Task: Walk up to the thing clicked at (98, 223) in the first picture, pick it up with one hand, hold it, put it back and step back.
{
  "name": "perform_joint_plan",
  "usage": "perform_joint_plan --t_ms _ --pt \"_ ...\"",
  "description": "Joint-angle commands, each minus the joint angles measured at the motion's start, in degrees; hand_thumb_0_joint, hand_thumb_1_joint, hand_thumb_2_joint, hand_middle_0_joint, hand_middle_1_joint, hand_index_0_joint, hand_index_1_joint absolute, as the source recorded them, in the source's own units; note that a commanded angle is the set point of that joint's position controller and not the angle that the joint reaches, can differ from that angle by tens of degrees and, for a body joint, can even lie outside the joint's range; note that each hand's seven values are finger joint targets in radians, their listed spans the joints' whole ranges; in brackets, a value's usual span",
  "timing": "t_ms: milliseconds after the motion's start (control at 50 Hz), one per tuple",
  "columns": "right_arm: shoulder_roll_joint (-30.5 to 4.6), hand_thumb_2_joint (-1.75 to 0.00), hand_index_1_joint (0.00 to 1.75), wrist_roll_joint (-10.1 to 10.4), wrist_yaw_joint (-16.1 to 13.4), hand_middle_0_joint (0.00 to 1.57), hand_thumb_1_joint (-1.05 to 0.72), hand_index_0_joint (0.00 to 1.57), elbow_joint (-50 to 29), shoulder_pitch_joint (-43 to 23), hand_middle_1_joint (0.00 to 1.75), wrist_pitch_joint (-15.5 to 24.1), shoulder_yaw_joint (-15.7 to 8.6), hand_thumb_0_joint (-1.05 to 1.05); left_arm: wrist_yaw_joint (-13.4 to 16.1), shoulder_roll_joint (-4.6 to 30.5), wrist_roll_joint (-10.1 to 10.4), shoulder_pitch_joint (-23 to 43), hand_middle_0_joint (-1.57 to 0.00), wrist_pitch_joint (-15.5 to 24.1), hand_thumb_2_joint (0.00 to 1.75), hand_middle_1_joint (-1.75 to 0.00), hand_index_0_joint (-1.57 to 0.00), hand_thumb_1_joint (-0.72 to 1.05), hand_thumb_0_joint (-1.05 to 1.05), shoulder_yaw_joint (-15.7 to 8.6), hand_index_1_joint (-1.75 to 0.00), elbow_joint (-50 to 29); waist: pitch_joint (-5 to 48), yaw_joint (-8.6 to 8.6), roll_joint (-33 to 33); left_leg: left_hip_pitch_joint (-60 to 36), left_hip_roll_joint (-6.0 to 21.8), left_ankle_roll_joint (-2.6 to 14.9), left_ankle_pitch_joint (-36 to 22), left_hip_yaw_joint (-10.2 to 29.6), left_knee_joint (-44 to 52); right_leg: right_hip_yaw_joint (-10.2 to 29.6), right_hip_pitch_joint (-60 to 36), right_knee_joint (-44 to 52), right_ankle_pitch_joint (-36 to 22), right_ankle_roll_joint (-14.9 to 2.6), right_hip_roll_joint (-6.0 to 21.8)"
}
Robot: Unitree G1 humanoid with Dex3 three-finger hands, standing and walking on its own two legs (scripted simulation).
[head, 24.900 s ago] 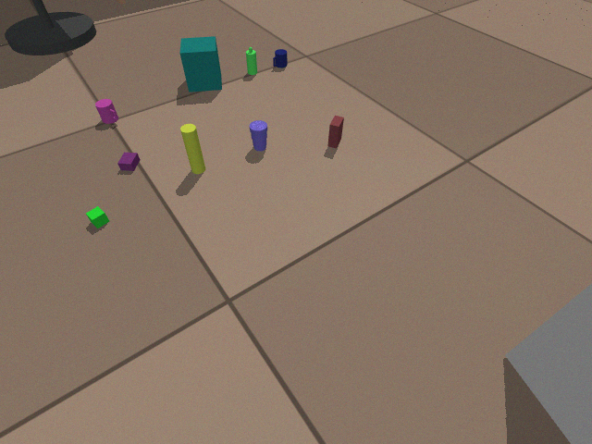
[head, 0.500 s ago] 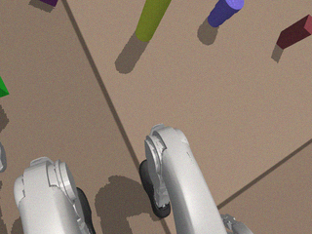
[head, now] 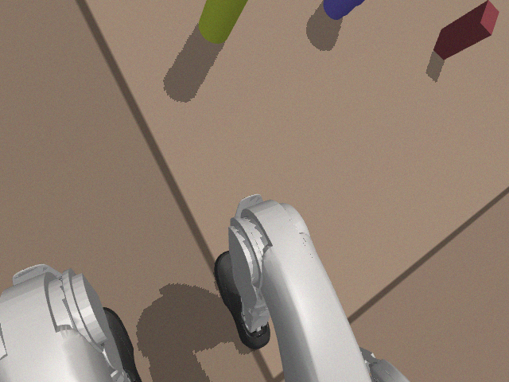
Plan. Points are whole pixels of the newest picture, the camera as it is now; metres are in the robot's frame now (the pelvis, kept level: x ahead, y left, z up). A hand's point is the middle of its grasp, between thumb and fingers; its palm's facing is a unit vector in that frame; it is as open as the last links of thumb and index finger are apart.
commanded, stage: rest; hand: left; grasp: from above
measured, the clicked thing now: out of the picture +0.51 +0.29 -0.24
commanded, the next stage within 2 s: open in 1.06 s
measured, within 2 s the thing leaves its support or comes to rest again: rests again in 0.72 s
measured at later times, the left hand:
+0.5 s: hand out of the picture +0.49 +0.30 -0.23, palm faces -0.40 -0.23 -0.89, open 8.4 cm
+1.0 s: hand out of the picture +0.50 +0.29 -0.24, palm faces -0.39 -0.22 -0.89, open 8.3 cm
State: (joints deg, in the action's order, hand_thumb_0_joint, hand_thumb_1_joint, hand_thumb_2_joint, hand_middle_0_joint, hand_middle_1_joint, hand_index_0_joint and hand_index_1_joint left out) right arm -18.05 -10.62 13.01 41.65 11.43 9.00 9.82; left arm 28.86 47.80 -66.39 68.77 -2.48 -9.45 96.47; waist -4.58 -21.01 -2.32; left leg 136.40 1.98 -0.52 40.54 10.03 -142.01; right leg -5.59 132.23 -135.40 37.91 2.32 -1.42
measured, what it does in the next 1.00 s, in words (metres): stands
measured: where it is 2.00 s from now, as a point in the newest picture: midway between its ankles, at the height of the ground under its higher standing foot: (189, 346)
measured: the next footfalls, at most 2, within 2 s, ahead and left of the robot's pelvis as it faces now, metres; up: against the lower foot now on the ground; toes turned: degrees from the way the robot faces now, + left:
none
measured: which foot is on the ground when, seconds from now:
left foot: down 0.00-1.00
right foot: down 0.00-1.00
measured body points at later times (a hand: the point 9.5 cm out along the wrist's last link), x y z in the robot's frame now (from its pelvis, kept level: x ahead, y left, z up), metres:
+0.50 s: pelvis +0.00 +0.00 +0.00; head +0.29 +0.09 +0.33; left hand +0.51 +0.30 -0.18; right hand +0.00 -0.26 -0.06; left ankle +0.06 +0.13 -0.28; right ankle +0.10 -0.12 -0.28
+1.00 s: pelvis +0.00 +0.00 +0.00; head +0.30 +0.09 +0.32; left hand +0.51 +0.29 -0.19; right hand -0.01 -0.24 -0.05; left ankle +0.06 +0.13 -0.28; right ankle +0.10 -0.12 -0.28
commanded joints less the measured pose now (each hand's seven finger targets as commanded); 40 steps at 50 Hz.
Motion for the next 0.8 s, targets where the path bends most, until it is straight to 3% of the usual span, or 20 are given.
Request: perform_joint_plan --t_ms 0,100,140,180,200,220,260,280,380,420,480,500,540,560,600,660,680,720,740,780 --pt "-16.7 -0.9 0.3 0.1 0.3 0.2 -0.91 0.2 1.0 14.1 0.3 0.7 -3.5 0.0 3.8 14.3 0.6 19.1 -1.14 -0.3 0.54 -0.37 -1.12 0.63 0.0 0.3 -0.39 -6.7 41.9 -1.68 23.8 -28.5 0.1 1.95 -14.2 -5.9 12.9 -5.8 -26.3 12.7 -16.5 -3.46 -2.5" --pt "-17.1 -0.9 0.3 -0.1 0.9 0.2 -0.91 0.2 0.5 14.3 0.3 1.4 -2.6 0.0 3.4 15.3 1.6 18.3 -1.14 -0.1 0.54 -0.36 -1.12 0.62 0.0 0.4 -0.38 -6.8 41.6 -2.54 23.3 -28.8 0.6 1.95 -16.4 -5.0 12.0 -6.4 -27.6 11.9 -18.6 -3.37 -2.9" --pt "-17.8 -0.9 0.3 0.0 0.9 0.2 -0.91 0.2 0.1 14.1 0.3 1.7 -2.5 0.0 3.9 17.3 1.4 17.4 -1.14 0.1 0.53 -0.35 -1.12 0.62 0.0 -0.8 -0.38 -6.9 41.9 -2.42 24.0 -29.4 0.6 1.79 -16.4 -4.7 12.4 -6.7 -27.9 11.9 -18.4 -3.52 -2.9" --pt "-17.6 -0.9 0.3 0.1 1.1 0.2 -0.91 0.2 -0.2 13.2 0.3 1.7 -1.9 0.0 4.2 16.0 1.3 17.4 -1.15 0.2 0.54 -0.36 -1.13 0.63 0.0 0.4 -0.38 -5.6 41.9 -2.59 24.6 -29.9 0.8 1.56 -16.5 -4.4 12.5 -7.1 -27.8 11.6 -18.4 -3.65 -3.2" --pt "-17.6 -0.9 0.3 -0.2 1.2 0.2 -0.91 0.2 0.2 13.9 0.3 1.9 -1.8 0.0 4.2 17.1 1.1 18.4 -1.16 0.4 0.54 -0.35 -1.14 0.64 0.0 -0.1 -0.38 -5.9 40.4 -3.6 24.1 -29.2 0.8 1.82 -16.4 -4.4 11.7 -7.0 -27.6 11.5 -18.8 -3.46 -3.2" --pt "-18.0 -0.9 0.3 -0.1 1.1 0.2 -0.91 0.2 -0.2 13.5 0.3 2.0 -1.6 0.0 4.4 17.8 1.1 18.3 -1.16 0.5 0.55 -0.34 -1.13 0.63 0.0 -0.2 -0.37 -6.5 40.9 -2.91 24.4 -29.2 0.9 1.83 -16.2 -4.3 11.8 -7.1 -27.7 11.8 -18.5 -3.49 -3.4" --pt "-18.0 -0.9 0.3 -0.1 1.3 0.2 -0.91 0.2 -0.5 12.7 0.3 2.6 -1.2 0.0 4.4 16.8 1.5 18.6 -1.17 0.6 0.53 -0.33 -1.15 0.64 0.0 0.9 -0.36 -5.3 38.5 -3.75 24.4 -28.2 0.9 1.96 -13.9 -4.3 11.8 -7.0 -26.4 12.1 -16.6 -3.52 -3.4" --pt "-18.7 -0.9 0.3 -0.2 1.1 0.2 -0.91 0.2 -0.3 13.2 0.3 2.7 -1.2 0.0 4.9 18.8 1.0 19.1 -1.17 0.8 0.54 -0.32 -1.14 0.63 0.0 -0.2 -0.36 -6.8 39.5 -3.58 25.5 -29.5 0.8 1.7 -14.7 -4.2 12.0 -7.4 -26.9 12.3 -17.1 -3.53 -3.3" --pt "-19.5 -0.9 0.3 -0.6 1.2 0.2 -0.91 0.2 -0.1 13.3 0.3 3.2 -1.0 0.0 6.4 20.4 -0.1 19.5 -1.17 1.2 0.52 -0.34 -1.15 0.65 0.0 -1.6 -0.36 -5.2 38.0 -4.48 28.3 -31.6 1.1 0.92 -14.6 -3.3 12.6 -8.5 -24.6 11.0 -16.3 -4.12 -3.3" --pt "-19.7 -0.9 0.3 -1.1 1.5 0.2 -0.91 0.2 -0.1 13.5 0.3 3.6 -0.9 0.0 6.3 19.6 -0.1 19.7 -1.17 1.4 0.53 -0.34 -1.14 0.65 0.0 -1.6 -0.37 -3.6 35.5 -5.74 26.9 -30.0 1.1 1.19 -13.6 -3.2 12.1 -8.6 -24.1 11.2 -15.8 -3.94 -3.2" --pt "-19.7 -0.9 0.3 -1.3 1.7 0.2 -0.91 0.2 -0.8 12.4 0.3 4.6 -0.2 0.0 5.9 18.0 0.3 21.4 -1.17 1.7 0.54 -0.34 -1.14 0.65 0.0 0.7 -0.37 -3.6 34.3 -6.54 26.6 -30.2 1.1 1.44 -12.8 -3.2 11.2 -8.5 -23.4 11.9 -15.5 -3.73 -3.2" --pt "-20.0 -0.9 0.3 -1.5 1.7 0.2 -0.91 0.2 -0.7 12.5 0.3 4.9 -0.1 0.0 5.9 18.8 0.5 20.4 -1.18 1.7 0.53 -0.34 -1.15 0.65 0.0 0.4 -0.37 -3.1 34.1 -6.79 26.6 -29.8 1.1 1.43 -12.4 -3.2 11.6 -8.6 -24.4 12.1 -15.1 -3.71 -3.4" --pt "-20.3 -0.9 0.3 -1.2 1.8 0.2 -0.91 0.2 -1.0 12.5 0.3 5.2 -0.1 0.0 5.9 19.6 0.6 20.0 -1.17 1.9 0.52 -0.35 -1.15 0.66 0.0 0.6 -0.37 -3.5 34.4 -6.0 26.4 -29.9 1.1 1.37 -12.3 -3.0 11.8 -8.7 -24.5 12.3 -14.9 -3.74 -3.4" --pt "-20.9 -0.9 0.3 -1.2 1.7 0.2 -0.91 0.2 -0.5 13.2 0.3 5.3 -0.3 0.0 6.1 21.4 0.4 18.4 -1.17 1.8 0.52 -0.35 -1.15 0.67 0.0 -0.9 -0.37 -3.8 35.8 -5.27 27.6 -31.7 1.2 1.02 -14.0 -2.8 12.2 -9.0 -25.3 12.0 -16.0 -3.75 -3.3" --pt "-20.3 -0.9 0.3 -1.5 2.0 0.2 -0.91 0.2 -0.1 13.3 0.3 5.5 0.1 0.0 5.9 20.1 0.4 19.0 -1.19 1.8 0.51 -0.34 -1.17 0.69 0.0 0.0 -0.36 -3.5 35.9 -6.19 29.2 -33.7 1.4 0.58 -15.8 -2.2 11.9 -9.3 -24.3 10.8 -17.2 -3.94 -3.2" --pt "-21.0 -0.9 0.3 -1.4 2.3 0.2 -0.91 0.2 -1.0 13.3 0.3 5.3 0.3 0.0 6.3 21.7 0.5 18.8 -1.2 1.6 0.51 -0.32 -1.18 0.71 0.0 -0.7 -0.35 -4.6 37.0 -6.22 28.8 -32.6 1.5 0.85 -17.2 -2.3 11.7 -9.2 -26.5 11.5 -18.8 -3.67 -3.4" --pt "-20.4 -0.91 0.3 -1.4 2.5 0.2 -0.91 0.2 -1.2 13.0 0.3 5.5 0.8 0.0 6.2 19.2 0.8 19.6 -1.21 1.5 0.5 -0.32 -1.18 0.7 0.0 1.1 -0.35 -3.9 35.9 -6.73 28.7 -32.5 1.5 0.83 -17.5 -2.4 11.4 -9.1 -26.4 11.2 -19.3 -3.67 -3.4" --pt "-20.3 -0.9 0.3 -1.2 2.5 0.2 -0.91 0.2 -1.3 11.7 0.3 5.6 1.3 0.0 6.8 19.0 1.2 18.8 -1.19 1.3 0.49 -0.33 -1.17 0.7 0.0 2.6 -0.35 -2.8 35.7 -6.28 28.6 -32.0 1.7 0.83 -16.8 -2.3 11.8 -9.1 -26.7 11.8 -19.0 -3.66 -4.0" --pt "-20.8 -0.9 0.3 -1.5 2.5 0.2 -0.91 0.2 -0.8 13.3 0.3 5.8 1.2 0.0 7.1 21.2 1.3 19.2 -1.19 1.4 0.48 -0.32 -1.17 0.69 0.0 0.7 -0.34 -3.0 35.2 -6.94 27.7 -31.3 1.6 1.07 -16.6 -2.3 11.4 -9.2 -27.3 11.9 -19.2 -3.44 -3.8" --pt "-21.1 -0.9 0.3 -1.3 2.7 0.2 -0.91 0.2 -1.1 12.5 0.3 6.1 1.4 0.0 7.3 22.0 1.6 18.4 -1.19 1.2 0.48 -0.3 -1.17 0.69 0.0 0.5 -0.32 -2.4 34.2 -5.91 27.8 -30.5 1.7 1.1 -15.4 -2.4 11.4 -9.1 -26.3 12.0 -17.8 -3.56 -3.9"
